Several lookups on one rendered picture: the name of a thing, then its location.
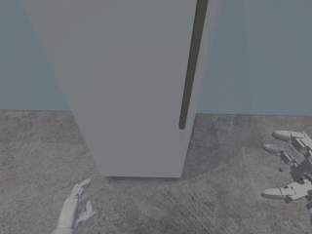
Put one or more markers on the robot right hand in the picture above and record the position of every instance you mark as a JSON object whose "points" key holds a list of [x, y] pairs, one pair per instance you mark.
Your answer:
{"points": [[299, 188]]}

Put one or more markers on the robot left hand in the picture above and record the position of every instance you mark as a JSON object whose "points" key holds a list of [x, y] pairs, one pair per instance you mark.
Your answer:
{"points": [[69, 215]]}

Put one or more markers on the fridge door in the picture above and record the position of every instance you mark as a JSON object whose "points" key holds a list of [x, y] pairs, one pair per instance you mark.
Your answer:
{"points": [[121, 65]]}

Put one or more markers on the handle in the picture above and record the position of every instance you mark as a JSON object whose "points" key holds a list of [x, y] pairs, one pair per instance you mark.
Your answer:
{"points": [[198, 26]]}

